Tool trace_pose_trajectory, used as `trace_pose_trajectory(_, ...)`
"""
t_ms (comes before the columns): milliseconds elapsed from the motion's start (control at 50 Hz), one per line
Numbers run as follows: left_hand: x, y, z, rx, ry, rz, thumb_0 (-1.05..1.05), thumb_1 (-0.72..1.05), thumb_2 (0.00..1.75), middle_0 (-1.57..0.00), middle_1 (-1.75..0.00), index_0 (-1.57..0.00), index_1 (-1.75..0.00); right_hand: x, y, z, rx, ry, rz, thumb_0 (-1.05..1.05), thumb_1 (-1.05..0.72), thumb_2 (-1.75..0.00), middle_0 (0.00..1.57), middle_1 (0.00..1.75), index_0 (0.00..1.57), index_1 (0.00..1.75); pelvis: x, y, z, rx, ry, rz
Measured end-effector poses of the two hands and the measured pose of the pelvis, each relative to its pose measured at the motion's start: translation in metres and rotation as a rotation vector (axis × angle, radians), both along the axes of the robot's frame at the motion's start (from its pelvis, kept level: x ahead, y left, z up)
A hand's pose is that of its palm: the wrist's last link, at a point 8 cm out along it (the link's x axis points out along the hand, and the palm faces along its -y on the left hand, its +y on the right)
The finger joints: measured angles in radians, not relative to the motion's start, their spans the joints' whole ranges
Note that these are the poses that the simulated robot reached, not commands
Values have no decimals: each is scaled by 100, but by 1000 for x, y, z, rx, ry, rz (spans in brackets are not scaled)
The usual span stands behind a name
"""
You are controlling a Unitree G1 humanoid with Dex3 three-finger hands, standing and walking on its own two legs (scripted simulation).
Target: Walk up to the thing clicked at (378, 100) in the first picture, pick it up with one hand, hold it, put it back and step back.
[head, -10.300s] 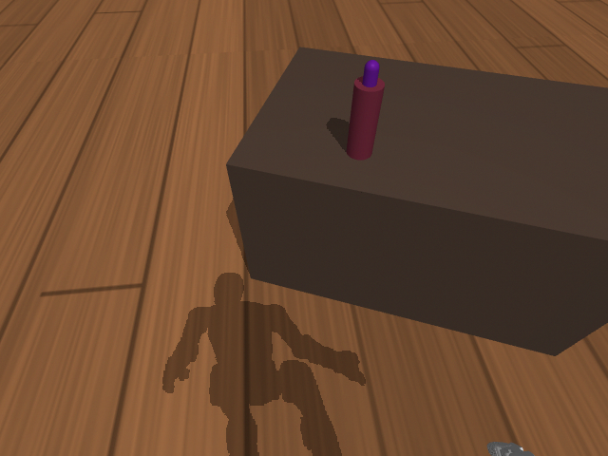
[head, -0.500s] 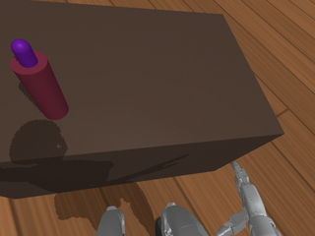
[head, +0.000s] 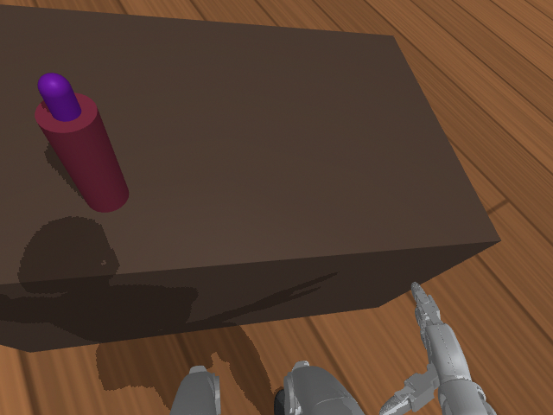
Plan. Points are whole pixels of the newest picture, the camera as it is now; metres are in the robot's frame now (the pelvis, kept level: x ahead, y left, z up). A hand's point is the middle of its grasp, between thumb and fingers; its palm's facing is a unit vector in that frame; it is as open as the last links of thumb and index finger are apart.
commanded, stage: go down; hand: left
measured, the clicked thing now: (85, 149) +0.49 +0.25 +0.03
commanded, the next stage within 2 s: none
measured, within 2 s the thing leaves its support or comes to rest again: neither
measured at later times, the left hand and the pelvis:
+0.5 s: hand out of the picture +0.39 +0.44 +0.10, palm faces +0.36 -0.93 +0.02, open 17.7 cm; pelvis +0.00 +0.00 +0.00, yaw -1 degrees
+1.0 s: hand out of the picture +0.39 +0.43 +0.10, palm faces +0.37 -0.93 +0.04, open 17.7 cm; pelvis +0.00 +0.00 +0.00, yaw +0 degrees
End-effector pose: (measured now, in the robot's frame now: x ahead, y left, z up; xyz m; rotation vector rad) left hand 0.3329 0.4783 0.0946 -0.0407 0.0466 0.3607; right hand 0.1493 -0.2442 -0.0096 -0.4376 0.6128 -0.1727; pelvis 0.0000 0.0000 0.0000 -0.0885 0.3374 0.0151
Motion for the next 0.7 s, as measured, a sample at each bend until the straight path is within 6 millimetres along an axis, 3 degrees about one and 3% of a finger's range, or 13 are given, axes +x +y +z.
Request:
trace_pose_trajectory(220, 8, 3, 1, 8, -2, -3, -2, -60, 8, -5, -4, -5, -6, -9, 0, -5, -5, 35, -8, -1, 53, -5, 6, 5, 6, 5, -2, 2, -2, -4, 12, -5)
trace_pose_trajectory(700, 13, 2, 0, 2, 2, 19, -2, -61, 7, -5, -4, -5, -6, -2, 0, -5, 2, 34, 0, -1, 52, -5, 6, 5, 6, 5, 2, -1, -2, -1, 21, -5)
